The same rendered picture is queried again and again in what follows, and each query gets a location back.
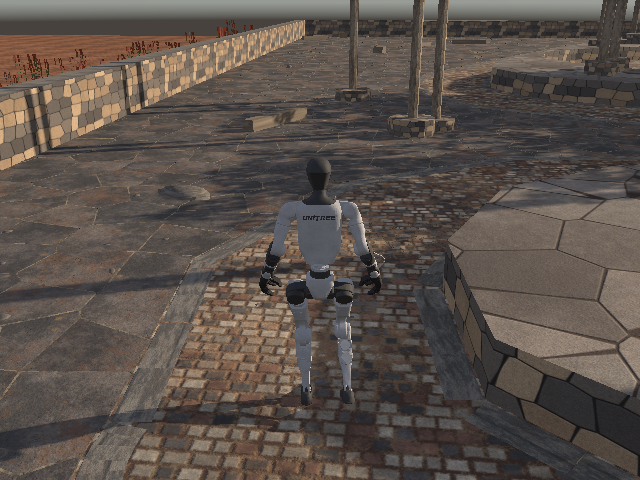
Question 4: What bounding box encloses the left robot hand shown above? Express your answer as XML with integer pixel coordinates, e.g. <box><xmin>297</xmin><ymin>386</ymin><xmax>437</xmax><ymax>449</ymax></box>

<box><xmin>259</xmin><ymin>275</ymin><xmax>282</xmax><ymax>296</ymax></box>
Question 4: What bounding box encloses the left robot forearm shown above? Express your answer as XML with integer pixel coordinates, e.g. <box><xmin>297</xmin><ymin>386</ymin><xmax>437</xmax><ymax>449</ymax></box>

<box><xmin>261</xmin><ymin>241</ymin><xmax>280</xmax><ymax>279</ymax></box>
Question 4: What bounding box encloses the left robot foot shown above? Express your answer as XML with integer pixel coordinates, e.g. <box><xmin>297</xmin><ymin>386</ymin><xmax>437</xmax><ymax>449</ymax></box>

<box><xmin>301</xmin><ymin>380</ymin><xmax>315</xmax><ymax>406</ymax></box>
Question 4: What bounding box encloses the right robot forearm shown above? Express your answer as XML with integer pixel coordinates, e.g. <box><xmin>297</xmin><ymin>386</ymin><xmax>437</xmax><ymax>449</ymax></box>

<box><xmin>360</xmin><ymin>240</ymin><xmax>380</xmax><ymax>278</ymax></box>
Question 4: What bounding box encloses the robot right thigh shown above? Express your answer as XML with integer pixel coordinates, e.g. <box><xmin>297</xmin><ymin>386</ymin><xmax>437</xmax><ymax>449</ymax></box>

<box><xmin>334</xmin><ymin>278</ymin><xmax>354</xmax><ymax>339</ymax></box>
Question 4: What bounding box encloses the left robot upper arm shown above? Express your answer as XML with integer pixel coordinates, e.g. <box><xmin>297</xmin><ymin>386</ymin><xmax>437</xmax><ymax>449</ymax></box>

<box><xmin>270</xmin><ymin>201</ymin><xmax>299</xmax><ymax>257</ymax></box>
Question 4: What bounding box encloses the right robot upper arm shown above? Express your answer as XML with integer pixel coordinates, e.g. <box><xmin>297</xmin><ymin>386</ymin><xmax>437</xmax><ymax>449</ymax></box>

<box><xmin>340</xmin><ymin>201</ymin><xmax>370</xmax><ymax>256</ymax></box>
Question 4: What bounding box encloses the right robot hand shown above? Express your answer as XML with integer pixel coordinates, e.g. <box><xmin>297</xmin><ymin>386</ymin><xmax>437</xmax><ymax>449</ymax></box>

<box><xmin>359</xmin><ymin>275</ymin><xmax>383</xmax><ymax>295</ymax></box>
